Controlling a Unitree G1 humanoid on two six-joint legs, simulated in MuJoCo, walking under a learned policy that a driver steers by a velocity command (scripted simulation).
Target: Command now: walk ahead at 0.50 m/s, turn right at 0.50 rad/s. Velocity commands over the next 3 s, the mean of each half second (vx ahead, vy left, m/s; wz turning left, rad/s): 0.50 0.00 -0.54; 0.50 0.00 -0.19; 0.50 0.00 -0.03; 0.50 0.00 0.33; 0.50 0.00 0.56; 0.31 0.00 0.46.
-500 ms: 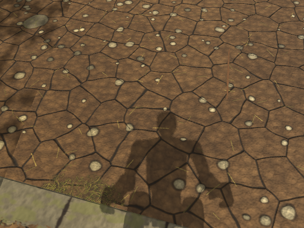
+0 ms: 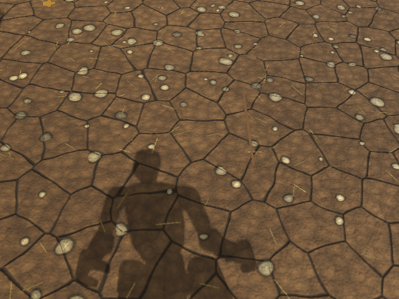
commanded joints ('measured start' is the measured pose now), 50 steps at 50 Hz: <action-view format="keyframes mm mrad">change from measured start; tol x32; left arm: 1 14 26 14 -78 5 14 -1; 50 -29 105 7 -97 12 -58 -2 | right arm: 1 -29 -124 -32 -35 -3 -24 -6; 39 -328 -105 -2 -151 19 -11 30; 50 15 -137 -18 -54 9 3 19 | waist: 1 19 143 -2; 16 43 148 -21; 19 50 -249 -283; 50 -41 91 -59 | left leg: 1 93 284 -199 -253 127 159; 12 282 306 54 -224 232 115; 17 250 255 152 289 786 41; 19 -447 -3 18 932 -417 -66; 20 -549 6 -179 1017 -413 -45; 35 -372 83 -123 213 338 -60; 42 -352 37 -105 96 138 22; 44 -44 -12 -57 76 148 75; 46 636 369 -681 54 -3 308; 50 242 277 -498 -138 -27 212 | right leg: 1 -140 -73 62 -22 95 12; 13 -149 -32 -83 -482 227 -36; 17 324 129 -185 -580 160 -137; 20 917 -267 753 -875 -113 -382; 27 381 -114 229 -942 438 -262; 38 517 -125 145 -940 340 -190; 44 583 -93 103 -602 859 -121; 47 -144 140 133 173 -254 -10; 50 -173 -8 51 79 -45 -15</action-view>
